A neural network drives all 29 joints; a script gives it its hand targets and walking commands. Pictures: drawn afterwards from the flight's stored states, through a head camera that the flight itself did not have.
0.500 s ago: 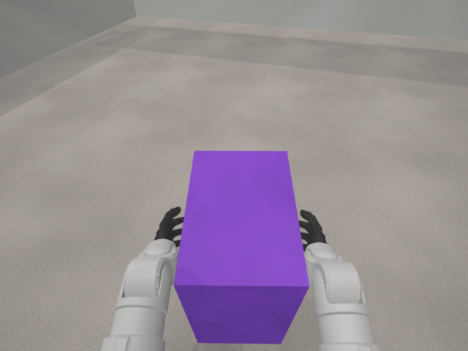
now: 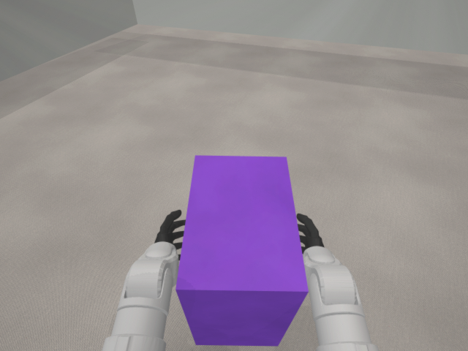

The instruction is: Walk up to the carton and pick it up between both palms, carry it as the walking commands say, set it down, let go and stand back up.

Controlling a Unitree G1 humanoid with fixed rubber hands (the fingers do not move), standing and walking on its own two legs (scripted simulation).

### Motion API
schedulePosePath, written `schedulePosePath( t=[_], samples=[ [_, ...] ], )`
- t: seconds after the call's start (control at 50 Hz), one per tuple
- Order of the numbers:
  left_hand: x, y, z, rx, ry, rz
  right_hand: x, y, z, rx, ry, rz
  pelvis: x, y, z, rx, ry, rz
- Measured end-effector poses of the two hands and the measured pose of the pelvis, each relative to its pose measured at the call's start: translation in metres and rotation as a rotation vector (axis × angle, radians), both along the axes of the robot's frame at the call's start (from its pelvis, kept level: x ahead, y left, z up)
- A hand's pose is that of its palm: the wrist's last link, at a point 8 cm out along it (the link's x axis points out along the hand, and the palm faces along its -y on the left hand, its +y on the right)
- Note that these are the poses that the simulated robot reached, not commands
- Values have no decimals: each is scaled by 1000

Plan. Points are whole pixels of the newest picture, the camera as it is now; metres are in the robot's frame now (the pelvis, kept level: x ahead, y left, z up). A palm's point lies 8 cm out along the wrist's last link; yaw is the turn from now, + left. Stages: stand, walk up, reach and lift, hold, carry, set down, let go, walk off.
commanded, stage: hold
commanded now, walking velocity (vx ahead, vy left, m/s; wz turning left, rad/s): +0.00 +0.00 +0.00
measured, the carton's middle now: (238, 255) +0.31 +0.00 +0.00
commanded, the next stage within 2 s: set down in 0.58 s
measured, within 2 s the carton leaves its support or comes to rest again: neither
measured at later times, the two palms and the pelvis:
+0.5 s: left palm (160, 254) +0.28 +0.14 +0.05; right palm (308, 257) +0.28 -0.12 +0.05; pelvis -0.01 +0.00 +0.00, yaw +0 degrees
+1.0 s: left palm (171, 267) +0.28 +0.13 +0.00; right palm (310, 270) +0.28 -0.13 +0.00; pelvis -0.01 +0.01 +0.00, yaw -1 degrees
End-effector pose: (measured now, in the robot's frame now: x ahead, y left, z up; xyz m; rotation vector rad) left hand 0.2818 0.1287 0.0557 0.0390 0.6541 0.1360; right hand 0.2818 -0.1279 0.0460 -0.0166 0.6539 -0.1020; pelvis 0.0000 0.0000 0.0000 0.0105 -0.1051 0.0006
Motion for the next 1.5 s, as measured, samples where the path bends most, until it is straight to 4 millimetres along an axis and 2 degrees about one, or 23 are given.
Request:
schedulePosePath(
  t=[0.24, 0.5, 0.78, 0.96, 1.1, 1.32, 1.5],
  samples=[
    [-13, 4, -10, -22, 43, 3, -13, 2, -10, -2, 43, 9, -8, 2, -1, -6, -36, -5],
    [-6, 8, -2, -20, 11, 22, -4, 8, 0, -5, 9, 10, -10, 3, -1, -8, -38, -6],
    [-4, 2, -12, -50, 30, 11, -4, 2, 0, -41, 28, -3, -10, 1, -1, -6, -38, -9],
    [-3, -2, -47, -39, 114, -20, -5, -2, -34, -4, 107, -42, -13, 5, -1, -12, -41, -11],
    [12, -3, -64, -46, 92, -25, 1, -4, -55, -7, 85, -53, -11, 8, 0, -15, -4, -13],
    [37, -17, -91, -58, 59, -53, 17, -17, -80, -19, 52, -87, 0, 8, 0, -15, 117, -15],
    [46, -26, -131, -77, 71, -65, 22, -26, -115, -47, 65, -96, 4, 5, -2, -22, 275, -27]
  ],
)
